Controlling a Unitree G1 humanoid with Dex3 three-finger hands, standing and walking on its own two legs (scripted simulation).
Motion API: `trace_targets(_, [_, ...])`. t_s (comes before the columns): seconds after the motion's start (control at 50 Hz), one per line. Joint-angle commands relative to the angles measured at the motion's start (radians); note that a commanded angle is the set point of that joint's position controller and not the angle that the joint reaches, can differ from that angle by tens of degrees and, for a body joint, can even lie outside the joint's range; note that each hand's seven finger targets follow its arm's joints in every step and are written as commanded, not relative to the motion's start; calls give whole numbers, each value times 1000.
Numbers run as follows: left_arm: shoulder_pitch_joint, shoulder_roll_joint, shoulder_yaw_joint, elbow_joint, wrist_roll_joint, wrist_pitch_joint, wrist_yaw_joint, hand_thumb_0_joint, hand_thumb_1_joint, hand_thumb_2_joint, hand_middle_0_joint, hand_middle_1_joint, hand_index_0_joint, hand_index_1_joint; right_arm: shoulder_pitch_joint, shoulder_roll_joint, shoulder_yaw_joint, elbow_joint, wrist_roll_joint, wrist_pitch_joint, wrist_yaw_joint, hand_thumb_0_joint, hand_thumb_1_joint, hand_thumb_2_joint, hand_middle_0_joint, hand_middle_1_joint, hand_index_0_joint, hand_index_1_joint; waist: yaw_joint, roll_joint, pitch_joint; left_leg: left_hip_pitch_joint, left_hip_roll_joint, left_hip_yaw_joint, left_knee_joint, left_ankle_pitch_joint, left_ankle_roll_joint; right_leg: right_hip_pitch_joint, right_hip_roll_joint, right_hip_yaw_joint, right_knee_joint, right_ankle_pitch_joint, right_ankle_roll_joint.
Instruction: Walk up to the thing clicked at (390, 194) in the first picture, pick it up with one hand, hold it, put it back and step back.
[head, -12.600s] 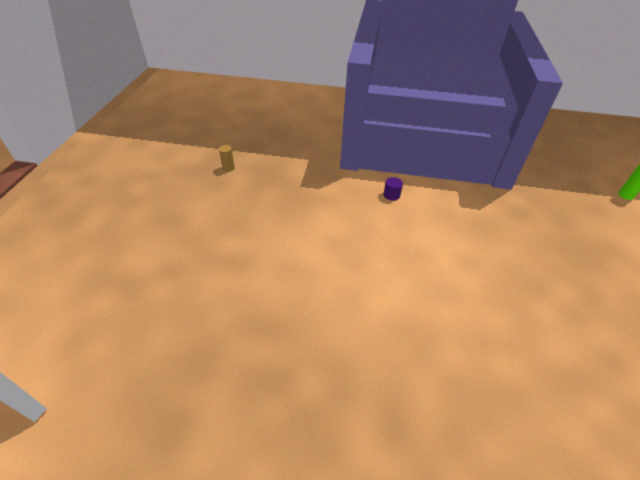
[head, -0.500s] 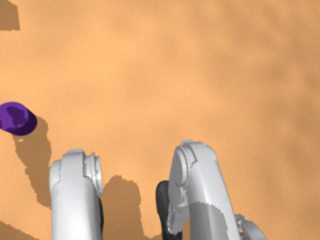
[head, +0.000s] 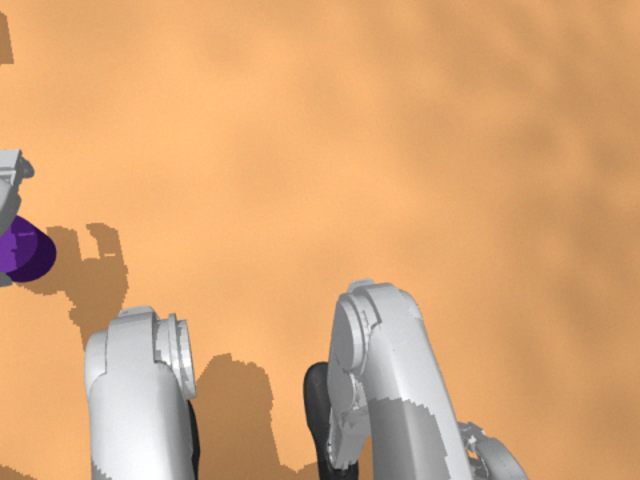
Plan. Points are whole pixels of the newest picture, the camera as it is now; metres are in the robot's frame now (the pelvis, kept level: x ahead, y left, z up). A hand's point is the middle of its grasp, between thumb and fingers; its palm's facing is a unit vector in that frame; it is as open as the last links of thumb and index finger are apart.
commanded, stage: approach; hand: left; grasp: from above
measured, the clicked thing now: (13, 249) +0.42 +0.35 -0.28
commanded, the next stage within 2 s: close in in 0.22 s
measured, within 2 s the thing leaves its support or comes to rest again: neither
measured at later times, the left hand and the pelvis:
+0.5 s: hand out of the picture +0.37 +0.35 -0.18, palm faces -0.53 -0.14 -0.84, open 14.0 cm; pelvis -0.01 +0.00 +0.00, yaw +0 degrees
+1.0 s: hand (1, 240) +0.43 +0.35 -0.23, palm faces -0.45 -0.13 -0.88, open 14.3 cm; pelvis +0.00 +0.00 -0.03, yaw -3 degrees
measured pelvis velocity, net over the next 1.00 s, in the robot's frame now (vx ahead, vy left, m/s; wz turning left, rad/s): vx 0.00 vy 0.00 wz -0.05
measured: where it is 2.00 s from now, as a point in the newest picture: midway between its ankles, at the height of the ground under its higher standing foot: (260, 469)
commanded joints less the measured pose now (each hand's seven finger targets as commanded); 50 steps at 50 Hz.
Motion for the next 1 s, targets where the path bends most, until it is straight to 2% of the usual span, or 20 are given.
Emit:
trace_targets(0.0, [-337, 278, 56, -126, -48, 107, 43, 0, -561, 995, -65, -1053, -70, -1047, 210, -268, -84, -26, 19, -5, -19, 0, -909, -900, 200, 300, 199, 300, 12, 400, -686, 625, -16, 73, -319, 230, 9, 258, 30, -51, -245, 261, -54])
trace_targets(0.06, [-336, 277, 37, -42, -55, 159, -7, 0, -569, 1000, -66, -1060, -70, -1055, 237, -265, -65, -32, 33, -6, -17, 0, -912, -901, 200, 300, 200, 300, 3, 342, -653, 566, -24, 88, -311, 234, 24, 319, 31, -41, -280, 275, -55])
trace_targets(0.14, [-252, 276, 21, 0, -103, 180, -88, 0, -565, 996, -73, -1061, -78, -1055, 232, -263, -48, -54, 50, -8, -16, 0, -911, -901, 200, 300, 199, 300, 9, 241, -624, 485, -31, 100, -305, 216, 41, 410, 31, -27, -308, 270, -48])
trace_targets(0.2, [-210, 307, 27, 0, -140, 151, -138, 0, -535, 965, -78, -1066, -93, -1050, 207, -255, -41, -68, 61, -2, -15, 0, -909, -899, 200, 300, 200, 300, 27, 190, -603, 398, -35, 107, -299, 175, 49, 461, 37, -16, -316, 232, -44])
trace_targets(0.24, [-174, 309, 24, 8, -147, 117, -168, 0, -537, 970, -84, -1056, -97, -1042, 210, -258, -34, -76, 56, 4, -15, 0, -909, -899, 200, 300, 200, 300, 16, 161, -583, 386, -35, 105, -284, 190, 50, 481, 38, -17, -317, 245, -39])
trace_targets(0.28, [-144, 326, 47, 9, -160, 67, -171, 0, -528, 970, -90, -1051, -103, -1037, 205, -263, -29, -76, 49, 11, -16, 0, -908, -898, 200, 300, 200, 300, 30, 134, -572, 367, -35, 100, -273, 184, 48, 481, 42, -20, -308, 233, -38])
trace_targets(0.38, [-245, 350, 68, -89, -114, -93, -129, 0, -525, 951, -61, -1063, -85, -1036, 196, -267, -20, -49, 15, 16, -15, 0, -900, -896, 200, 300, 200, 300, 12, 269, -550, 468, -29, 73, -270, 144, 19, 356, 53, -46, -274, 163, -57])
trace_targets(0.44, [-319, 351, 67, -113, -73, -158, -52, 0, -527, 966, -59, -1042, -76, -1022, 198, -288, -25, -27, -7, 13, -17, 0, -895, -895, 200, 300, 200, 300, -30, 336, -580, 547, -19, 52, -241, 149, 7, 292, 50, -65, -240, 159, -52])
trace_targets(0.46, [-285, 329, 56, -88, -58, -163, -25, 0, -546, 1001, -61, -1000, -58, -1002, 183, -288, -25, -24, -13, 11, -16, 0, -893, -898, 200, 300, 200, 300, -22, 346, -576, 573, -17, 52, -240, 148, 4, 267, 50, -67, -231, 151, -53])
trace_targets(0.48, [-305, 331, 62, -65, -47, -169, 4, 0, -534, 992, -61, -1005, -62, -1003, 177, -295, -30, -16, -19, 7, -17, 0, -892, -898, 200, 300, 200, 300, -38, 352, -552, 556, -17, 43, -246, 123, 4, 240, 49, -79, -222, 131, -51])
trace_targets(0.54, [-318, 332, 56, -11, 10, -149, 82, 0, -558, 1026, -62, -973, -48, -985, 167, -302, -30, 9, -36, -2, -20, 0, -890, -897, 200, 300, 200, 300, -35, 390, -547, 602, -14, 40, -252, 130, -1, 185, 48, -98, -198, 129, -45])
trace_targets(0.66, [-373, 330, 31, 114, 57, -32, 181, 0, -563, 1040, -63, -967, -44, -984, 128, -312, -13, 35, -75, -39, 2, 0, -891, -898, 200, 300, 200, 300, -59, 466, -536, 626, -8, 25, -250, 152, -14, 117, 53, -128, -136, 165, -39])
trace_targets(0.68, [-388, 322, 20, 144, 53, -8, 183, 0, -562, 1037, -62, -972, -44, -988, 120, -314, -7, 31, -76, -49, 9, 0, -892, -898, 200, 300, 200, 300, -73, 460, -523, 613, -6, 24, -237, 158, -14, 114, 50, -131, -126, 181, -37])
trace_targets(0.72, [-385, 349, 37, 168, 46, 29, 189, 0, -557, 1029, -60, -972, -45, -985, 115, -321, 0, 30, -78, -61, 21, 0, -892, -898, 200, 300, 200, 300, -70, 464, -509, 584, -7, 22, -238, 163, -11, 120, 49, -133, -122, 193, -35])
trace_targets(0.76, [-420, 407, 64, 142, 36, 51, 183, 0, -558, 1019, -58, -976, -45, -987, 108, -322, 10, 8, -77, -74, 31, 0, -892, -898, 200, 300, 200, 300, -69, 467, -513, 552, -8, 22, -228, 164, -5, 138, 52, -129, -115, 204, -39])
trace_targets(0.84, [-285, 440, 121, 234, 9, 93, 133, 0, -551, 1002, -55, -982, -48, -987, 132, -327, 13, -17, -75, -82, 45, 0, -893, -898, 200, 300, 200, 300, -59, 427, -513, 507, -14, 37, -201, 209, 7, 209, 51, -123, -120, 246, -33])
trace_targets(0.88, [-291, 416, 105, 232, -12, 95, 90, 0, -544, 986, -54, -996, -51, -997, 144, -309, 31, -32, -83, -91, 56, 0, -895, -899, 200, 300, 200, 300, -83, 372, -503, 453, -17, 48, -167, 212, 17, 262, 52, -113, -131, 263, -33])
trace_targets(0.92, [-231, 440, 125, 197, -42, 89, 54, 0, -557, 998, -55, -986, -47, -992, 153, -323, 20, -37, -76, -84, 51, 0, -894, -899, 200, 300, 200, 300, -60, 368, -532, 457, -19, 49, -168, 241, 21, 315, 54, -106, -149, 287, -32])
trace_targets(0.96, [-219, 456, 133, 177, -63, 64, 24, 0, -556, 991, -54, -987, -48, -992, 163, -311, 35, -46, -76, -78, 54, 0, -894, -900, 200, 300, 200, 300, -61, 353, -541, 437, -16, 43, -165, 241, 20, 354, 54, -102, -155, 289, -37])
trace_targets(0.98, [-248, 451, 115, 155, -69, 50, 7, 0, -557, 994, -55, -988, -48, -994, 167, -313, 43, -51, -76, -76, 57, 0, -893, -900, 200, 300, 200, 300, -77, 330, -529, 434, -15, 41, -150, 230, 22, 340, 54, -106, -150, 285, -37])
